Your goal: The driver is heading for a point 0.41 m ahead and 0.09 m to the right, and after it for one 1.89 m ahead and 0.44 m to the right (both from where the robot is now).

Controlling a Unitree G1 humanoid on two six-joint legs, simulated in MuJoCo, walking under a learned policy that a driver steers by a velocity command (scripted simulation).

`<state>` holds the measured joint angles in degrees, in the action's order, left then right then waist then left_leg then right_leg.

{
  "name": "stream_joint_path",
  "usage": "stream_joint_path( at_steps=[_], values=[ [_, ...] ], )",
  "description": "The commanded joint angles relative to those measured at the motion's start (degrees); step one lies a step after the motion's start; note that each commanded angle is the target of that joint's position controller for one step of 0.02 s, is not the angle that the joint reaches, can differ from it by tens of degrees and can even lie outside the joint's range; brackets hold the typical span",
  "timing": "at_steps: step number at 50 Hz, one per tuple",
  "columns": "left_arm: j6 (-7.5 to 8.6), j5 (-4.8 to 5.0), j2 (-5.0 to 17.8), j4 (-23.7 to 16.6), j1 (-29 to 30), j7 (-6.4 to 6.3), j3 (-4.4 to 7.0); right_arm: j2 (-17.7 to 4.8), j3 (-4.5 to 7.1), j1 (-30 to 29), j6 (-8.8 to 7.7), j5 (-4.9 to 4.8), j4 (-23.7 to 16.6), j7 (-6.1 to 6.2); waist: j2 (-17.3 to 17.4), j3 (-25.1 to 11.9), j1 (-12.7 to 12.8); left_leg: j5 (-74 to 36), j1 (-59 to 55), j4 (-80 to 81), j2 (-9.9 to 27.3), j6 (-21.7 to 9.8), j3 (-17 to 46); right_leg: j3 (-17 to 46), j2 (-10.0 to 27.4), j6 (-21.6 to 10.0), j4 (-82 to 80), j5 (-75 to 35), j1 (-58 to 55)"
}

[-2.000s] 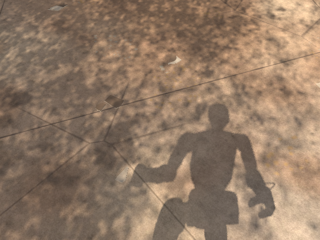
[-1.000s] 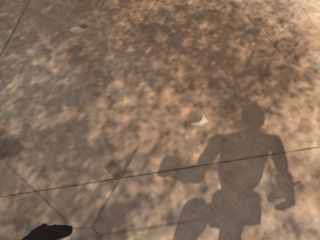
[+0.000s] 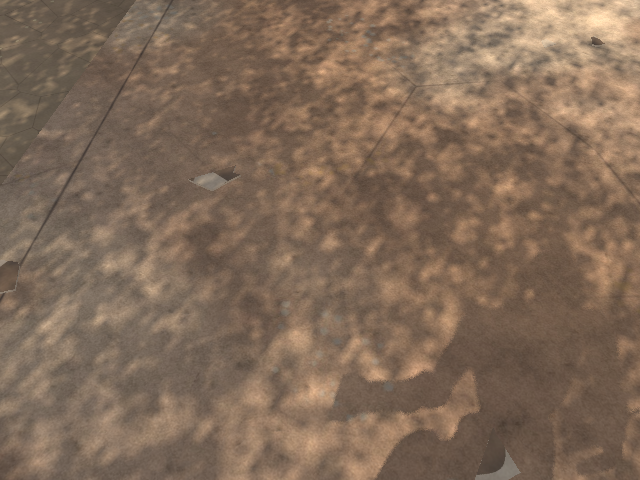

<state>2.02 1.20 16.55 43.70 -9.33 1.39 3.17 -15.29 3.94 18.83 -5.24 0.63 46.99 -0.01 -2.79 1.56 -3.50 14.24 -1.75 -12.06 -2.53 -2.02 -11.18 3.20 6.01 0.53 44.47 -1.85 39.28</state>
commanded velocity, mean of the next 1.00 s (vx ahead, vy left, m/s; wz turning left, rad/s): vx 0.26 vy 0.00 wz -0.41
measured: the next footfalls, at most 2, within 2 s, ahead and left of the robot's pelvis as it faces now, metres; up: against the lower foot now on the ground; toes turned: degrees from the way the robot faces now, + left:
right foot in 0.16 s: +0.26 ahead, -0.14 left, +0.00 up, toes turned -8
left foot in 0.62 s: +0.53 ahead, -0.02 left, +0.00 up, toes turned -27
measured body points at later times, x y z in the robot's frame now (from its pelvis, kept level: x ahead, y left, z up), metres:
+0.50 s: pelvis +0.26 -0.06 +0.00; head +0.31 -0.09 +0.45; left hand +0.43 +0.20 -0.10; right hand +0.40 -0.37 -0.09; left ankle +0.48 +0.06 -0.69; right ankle +0.22 -0.13 -0.74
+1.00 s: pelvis +0.38 -0.07 -0.01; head +0.39 -0.09 +0.44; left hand +0.60 +0.12 -0.12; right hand +0.40 -0.36 -0.13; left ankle +0.49 +0.00 -0.74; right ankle +0.32 -0.19 -0.74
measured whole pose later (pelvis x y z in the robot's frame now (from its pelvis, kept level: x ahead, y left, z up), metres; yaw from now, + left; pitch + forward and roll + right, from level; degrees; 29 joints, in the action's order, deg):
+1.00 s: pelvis +0.38 -0.07 -0.01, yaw -26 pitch -1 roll +1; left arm -2.6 -1.1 14.8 43.1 -13.0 -1.5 2.4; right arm -13.5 1.0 8.5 -0.6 0.9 45.4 -0.4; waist 0.4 2.7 -0.8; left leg 8.8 19.1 -28.5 -1.4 -0.5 0.3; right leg 4.0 0.5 1.2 31.9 16.9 13.9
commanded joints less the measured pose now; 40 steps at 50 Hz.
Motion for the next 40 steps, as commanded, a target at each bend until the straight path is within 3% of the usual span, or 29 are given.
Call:
stream_joint_path(
  at_steps=[1, 3, 5, 6, 7, 8, 9, 10, 11, 12, 13, 14, 15, 18, 20, 22, 26, 29, 30, 31, 32, 33, 34, 35, 36, 38, 40],
  values=[
    [0.68, -0.06, 1.70, -6.13, 6.63, 1.21, -0.18, -9.62, 2.39, -1.25, -0.09, -0.79, -2.59, 0.62, 4.18, 4.67, -0.63, -20.18, 1.30, 4.54, 17.86, -7.48, 3.18, -2.12, 0.25, -1.46, -5.60, -1.23, 0.86],
    [0.62, -0.04, 2.17, -7.90, 8.53, 1.92, -0.05, -10.38, 2.73, -0.32, 0.89, -1.40, -1.73, 0.73, 4.61, 4.79, -0.69, -24.48, -3.03, 1.83, 19.06, -6.69, 2.13, -3.75, -0.46, -2.91, -7.61, 2.91, 1.68],
    [0.38, -0.02, 3.43, -8.95, 7.49, 2.39, 0.63, -11.82, 3.12, -1.09, 1.81, -1.67, -1.73, 1.05, 6.23, 2.48, 1.08, -40.34, -5.28, -4.08, 19.24, -5.40, 0.45, -6.91, -3.30, -4.95, -8.35, 8.49, -2.82],
    [0.12, -0.02, 4.65, -8.83, 4.81, 2.41, 1.34, -12.70, 3.35, -1.58, 2.29, -1.82, -1.91, 1.31, 7.44, -0.05, 2.94, -50.07, -5.76, -9.41, 19.01, -4.68, -0.24, -8.72, -5.51, -6.19, -7.92, 11.58, -7.40],
    [-0.08, 0.12, 6.68, -7.65, -1.34, 2.21, 2.57, -13.19, 3.42, -2.27, 2.80, -1.95, -2.14, 1.51, 7.61, -3.68, 6.57, -55.74, -4.35, -18.46, 18.01, -3.71, -1.16, -9.95, -8.06, -7.77, -8.76, 12.88, -15.52],
    [-0.32, 0.22, 9.88, -5.36, -10.71, 1.41, 4.48, -12.52, 2.98, -2.88, 2.89, -2.11, -2.48, 1.73, 6.08, -8.50, 11.62, -51.54, 2.49, -31.53, 15.61, -1.61, -2.40, -8.86, -9.98, -10.08, -12.53, 9.63, -30.14],
    [-0.94, 0.35, 15.68, -4.11, -16.73, 0.05, 6.25, -8.06, 1.52, -0.49, 2.23, -0.49, -4.21, 1.73, -4.01, -13.54, 11.81, -22.96, 21.15, -51.14, 10.86, 1.54, -2.53, 9.75, 0.70, -15.22, -14.08, 10.29, -48.49],
    [-0.10, 0.36, 18.16, -6.26, -13.39, 0.25, 6.01, -3.29, -0.41, 1.51, 0.24, -0.04, -6.67, 0.95, -12.23, -20.79, 6.76, 19.41, 40.00, -68.09, -1.31, 4.06, 8.80, 42.74, 12.65, -25.87, -23.91, 19.25, -60.99],
    [0.65, 0.04, 12.80, -6.76, -13.65, 0.69, 4.46, -8.67, 0.71, -4.53, -1.67, -1.91, -7.49, -0.04, -4.45, -20.36, 10.65, 17.38, 46.08, -69.85, 2.07, 2.64, 17.75, 41.54, 12.60, -23.36, -27.93, 21.41, -60.63],
    [1.27, -0.24, 10.45, -6.46, -12.06, 0.68, 3.78, -9.08, 0.66, -7.97, -2.65, -3.23, -8.77, -0.41, -2.34, -12.73, 9.81, 12.73, 47.70, -66.78, 4.38, 1.22, 16.90, 32.88, 10.64, -20.95, -28.03, 18.64, -53.66],
    [1.58, -0.13, 9.21, -6.65, -8.39, 0.66, 3.38, -8.25, 0.53, -8.34, -3.05, -2.24, -8.46, -0.01, 2.80, -7.47, 6.73, 8.60, 45.48, -60.76, 6.96, 1.00, 16.52, 26.24, 7.80, -18.75, -28.11, 12.72, -44.80],
    [1.73, -0.37, 7.03, -7.38, -5.31, 0.41, 2.74, -9.02, 1.04, -8.09, -2.74, -0.79, -7.84, 0.37, 2.45, -5.44, 4.85, 6.03, 41.82, -55.93, 8.64, 1.37, 16.50, 21.62, 5.79, -17.55, -28.75, 6.79, -38.79],
    [1.75, -0.99, 6.57, -8.37, -3.77, 0.12, 2.44, -9.06, 1.25, -7.01, -2.05, -0.37, -7.63, 0.28, 1.02, -4.66, 3.33, 4.22, 38.49, -54.25, 9.27, 1.90, 16.69, 19.86, 4.59, -17.48, -29.99, 3.15, -34.59],
    [1.84, -1.17, 8.78, -8.39, -3.17, -0.89, 3.08, -7.38, 0.98, -6.68, -0.27, 0.56, -7.81, 0.70, 1.46, -3.14, 1.87, 2.07, 35.10, -47.96, 7.76, 5.31, 14.42, 13.19, 2.74, -17.66, -29.50, -19.43, -27.18],
    [1.15, -0.81, 9.97, -7.66, -4.04, -1.83, 3.51, -5.75, 0.36, -9.81, 0.22, 0.78, -8.77, 0.98, 0.66, -2.91, 2.56, -3.55, 33.66, -39.66, 5.59, 6.75, 13.14, 8.95, -0.24, -15.57, -27.63, -24.79, -24.35],
    [-0.05, -0.18, 9.96, -7.10, -5.09, -2.59, 3.63, -4.56, -0.22, -13.15, 0.31, 0.47, -9.37, 0.72, -1.35, -4.46, 4.09, -11.43, 29.91, -30.78, 3.05, 7.02, 12.73, 7.23, -2.89, -12.77, -25.57, -22.12, -23.23],
    [-1.86, 0.07, 9.66, -6.24, -7.26, -3.43, 3.70, -5.96, 0.06, -17.96, 0.48, -0.47, -10.75, -0.25, -3.18, -5.84, 5.96, -15.73, 27.32, -20.68, 0.32, 6.50, 14.91, 13.44, -1.68, -10.44, -21.73, -11.67, -26.70],
    [-2.16, -0.37, 8.07, -6.94, -5.18, -3.90, 3.32, -8.29, 1.09, -14.66, -0.25, -0.05, -9.88, -0.65, -4.59, -6.42, 3.96, -13.75, 25.22, -15.98, 1.26, 4.07, 16.55, 18.70, -0.20, -9.23, -15.33, -8.65, -31.33],
    [-2.07, -0.33, 7.01, -7.37, -3.72, -3.90, 2.93, -8.36, 1.24, -12.04, -0.77, 0.40, -9.20, -0.59, -4.16, -7.07, 2.17, -19.23, 20.78, -11.62, 2.13, 2.58, 15.59, 18.01, -1.97, -7.75, -11.31, -7.22, -31.01],
    [-1.72, -1.07, 4.31, -8.11, -4.85, -3.76, 2.02, -10.34, 1.50, -9.96, -1.18, 1.55, -9.44, -0.22, 0.07, -11.46, 2.02, -33.52, 11.35, -11.51, 8.46, -0.31, 20.03, 15.24, -5.79, -5.42, -2.79, -0.62, -28.57],
    [-1.45, -1.80, 1.51, -7.44, -13.40, -3.64, 1.14, -12.24, 1.35, -9.67, -0.82, 2.89, -10.19, 0.13, 12.88, -15.98, 6.00, -58.42, -2.99, -14.69, 21.08, -8.95, 33.90, 10.33, -13.10, -1.86, 10.91, 33.79, -16.92],
    [-1.57, -0.76, 4.60, -6.61, -19.05, -3.36, 1.20, -10.35, 1.29, -6.88, 0.16, 1.64, -8.47, -0.11, 19.68, -20.47, 6.70, -48.13, -6.40, -12.70, 29.08, -16.99, 48.48, 8.68, -12.95, 0.70, 21.02, 44.37, -9.95],
    [-2.47, -0.38, 9.17, -5.15, -16.61, -3.48, 2.39, -7.28, 0.45, -9.19, 0.60, 0.15, -9.73, -0.35, 11.84, -16.94, 5.20, -34.35, -2.23, -11.03, 25.55, -15.82, 46.37, 9.86, -10.32, 2.55, 25.79, 40.88, -8.76],
    [-3.65, -0.33, 10.32, -5.57, -10.98, -3.85, 2.88, -6.01, -0.08, -10.84, 1.34, 0.12, -9.98, -0.46, 8.22, -13.00, 3.90, -25.32, 1.46, -10.39, 21.71, -12.88, 39.58, 8.01, -9.37, 3.69, 27.47, 37.35, -7.47],
    [-4.74, -0.54, 9.77, -5.62, -8.69, -4.20, 2.93, -5.36, -0.60, -12.58, 1.98, 0.29, -9.97, -0.57, 6.76, -10.05, 3.98, -18.76, 6.28, -8.77, 19.12, -11.15, 35.69, 7.15, -8.55, 4.19, 26.03, 35.28, -7.89],
    [-5.65, -0.67, 6.67, -5.88, -7.72, -4.11, 2.19, -5.47, -0.88, -15.66, 2.94, 0.66, -9.30, -0.53, 9.26, -5.65, 5.63, -11.16, 15.64, -5.25, 14.01, -8.77, 28.39, 4.44, -6.79, 4.46, 16.75, 31.51, -13.93],
    [-5.22, -0.93, 3.46, -5.14, -8.24, -3.95, 1.11, -5.43, -0.76, -16.10, 3.44, 0.79, -8.59, -0.34, 12.04, -5.82, 5.42, -11.94, 17.43, -4.55, 11.35, -8.50, 23.89, 0.67, -6.62, 4.61, 6.65, 30.72, -19.46]
  ],
)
